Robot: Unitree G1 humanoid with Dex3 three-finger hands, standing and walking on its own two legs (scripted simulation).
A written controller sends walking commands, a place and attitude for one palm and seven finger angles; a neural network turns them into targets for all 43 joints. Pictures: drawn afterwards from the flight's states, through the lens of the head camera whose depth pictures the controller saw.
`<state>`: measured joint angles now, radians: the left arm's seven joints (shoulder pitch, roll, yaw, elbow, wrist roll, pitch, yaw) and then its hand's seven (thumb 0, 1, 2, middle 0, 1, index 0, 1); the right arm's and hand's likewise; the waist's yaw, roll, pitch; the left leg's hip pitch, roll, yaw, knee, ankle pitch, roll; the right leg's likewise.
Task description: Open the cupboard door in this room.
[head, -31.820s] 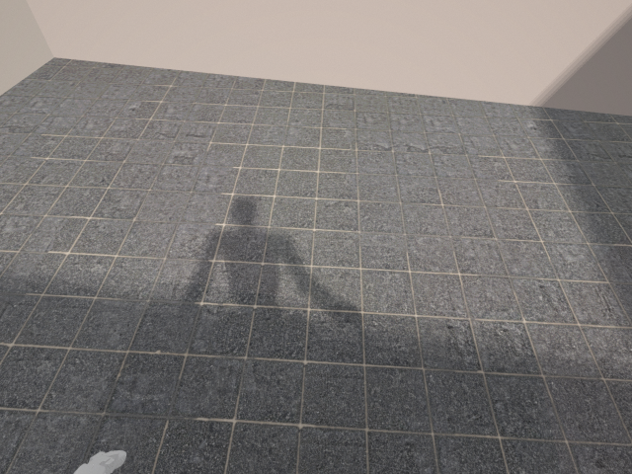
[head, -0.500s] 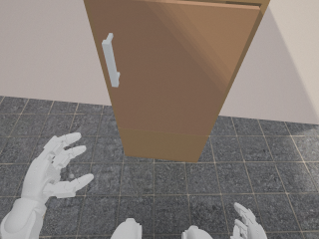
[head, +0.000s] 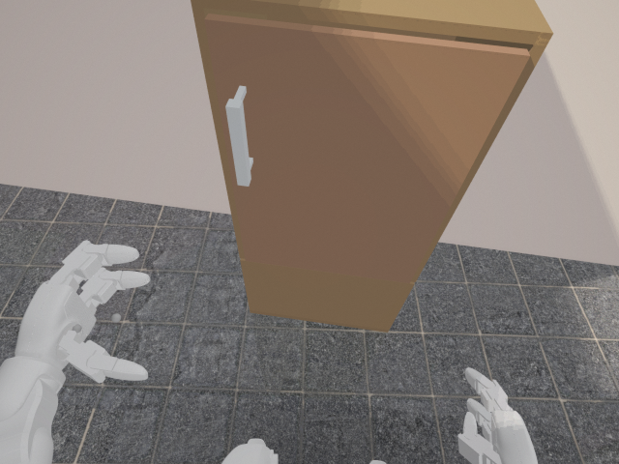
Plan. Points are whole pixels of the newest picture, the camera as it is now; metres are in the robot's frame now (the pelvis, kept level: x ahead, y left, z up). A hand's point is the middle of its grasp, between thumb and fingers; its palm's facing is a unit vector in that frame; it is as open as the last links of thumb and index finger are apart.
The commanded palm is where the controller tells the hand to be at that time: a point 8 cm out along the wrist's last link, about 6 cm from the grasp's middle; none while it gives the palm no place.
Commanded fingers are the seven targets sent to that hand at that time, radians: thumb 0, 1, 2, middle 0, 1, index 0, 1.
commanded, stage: raise the hand with hooked fingers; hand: left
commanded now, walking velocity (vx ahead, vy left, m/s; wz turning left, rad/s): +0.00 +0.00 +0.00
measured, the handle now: (242, 138) +0.58 +0.16 +0.07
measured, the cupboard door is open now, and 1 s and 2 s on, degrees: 0 0 0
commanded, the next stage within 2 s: move the hooked fingers beside the handle in 0.82 s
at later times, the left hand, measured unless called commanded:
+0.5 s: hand (104, 282) +0.29 +0.26 +0.09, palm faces -0.05 -1.00 -0.03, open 14.0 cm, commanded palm +0.26 +0.31 +0.09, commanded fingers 0.00 -0.50 0.30 -0.30 -1.20 -0.30 -1.20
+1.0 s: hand (107, 287) +0.29 +0.26 +0.09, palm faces -0.03 -1.00 -0.02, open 14.0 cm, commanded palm +0.27 +0.30 +0.09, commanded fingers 0.00 -0.50 0.30 -0.30 -1.20 -0.30 -1.20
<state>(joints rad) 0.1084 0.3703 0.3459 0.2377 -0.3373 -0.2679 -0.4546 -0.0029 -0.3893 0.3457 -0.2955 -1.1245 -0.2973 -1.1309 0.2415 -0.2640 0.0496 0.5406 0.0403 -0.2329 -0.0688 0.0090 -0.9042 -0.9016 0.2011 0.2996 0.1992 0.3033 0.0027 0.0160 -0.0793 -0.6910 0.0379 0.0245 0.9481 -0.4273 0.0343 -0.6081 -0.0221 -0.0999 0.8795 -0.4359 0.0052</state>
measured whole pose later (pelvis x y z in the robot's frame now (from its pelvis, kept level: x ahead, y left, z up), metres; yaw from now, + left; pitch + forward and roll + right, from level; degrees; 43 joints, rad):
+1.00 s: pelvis -0.01 -0.01 +0.01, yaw +0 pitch +8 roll -2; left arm -0.08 0.43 0.44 0.49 -0.37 -0.27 -0.58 -0.01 -0.50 0.30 -0.30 -1.20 -0.31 -1.20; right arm 0.28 -0.28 0.05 0.57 0.05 -0.21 -0.08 0.01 -0.90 -0.90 0.20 0.30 0.20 0.30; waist 0.00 0.02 -0.06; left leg -0.62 0.05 0.03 0.86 -0.38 0.02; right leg -0.55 -0.01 -0.09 0.82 -0.40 -0.01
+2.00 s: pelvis +0.00 -0.01 -0.01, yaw -2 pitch +17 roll -3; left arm -0.72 0.62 0.48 1.11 -0.19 -0.35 -0.53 -0.01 -0.50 0.30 -0.30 -1.20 -0.30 -1.20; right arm 0.36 -0.29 0.05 0.61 0.03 -0.01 -0.06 0.00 -0.91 -0.90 0.20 0.30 0.20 0.30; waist -0.12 0.00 -0.08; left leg -0.84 0.07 0.04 0.96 -0.42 0.02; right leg -0.78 0.01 -0.07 0.90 -0.42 -0.01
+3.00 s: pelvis +0.01 +0.00 -0.01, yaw -4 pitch +22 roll -4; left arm -0.92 0.68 0.47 1.20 -0.11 -0.32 -0.44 -0.01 -0.50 0.30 -0.30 -1.20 -0.30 -1.20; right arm 0.42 -0.28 0.06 0.60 0.00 0.11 -0.02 0.00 -0.91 -0.90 0.20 0.30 0.20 0.30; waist -0.18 0.02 -0.09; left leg -0.94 0.08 0.04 1.00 -0.45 0.04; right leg -0.86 0.02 -0.07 0.90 -0.42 0.01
